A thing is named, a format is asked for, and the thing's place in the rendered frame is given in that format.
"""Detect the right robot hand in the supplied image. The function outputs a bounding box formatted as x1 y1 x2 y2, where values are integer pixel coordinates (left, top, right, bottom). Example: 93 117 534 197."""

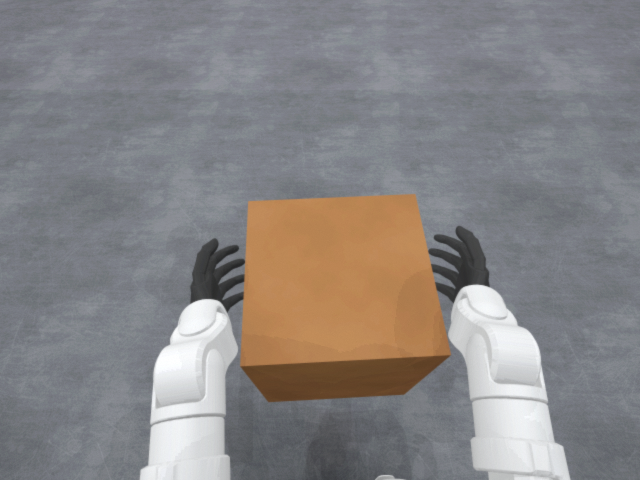
428 226 490 303

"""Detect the carton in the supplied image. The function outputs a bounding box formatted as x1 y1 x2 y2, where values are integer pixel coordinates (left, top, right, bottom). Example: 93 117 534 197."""
240 194 451 402

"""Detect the left robot hand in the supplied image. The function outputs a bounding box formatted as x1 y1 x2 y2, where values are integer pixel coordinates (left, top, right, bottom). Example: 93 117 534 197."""
190 238 245 312

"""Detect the right robot forearm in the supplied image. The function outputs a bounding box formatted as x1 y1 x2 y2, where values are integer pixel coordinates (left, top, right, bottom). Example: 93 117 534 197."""
448 285 570 480

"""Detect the left robot forearm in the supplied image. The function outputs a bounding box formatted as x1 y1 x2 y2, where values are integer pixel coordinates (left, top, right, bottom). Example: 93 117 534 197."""
140 299 238 480

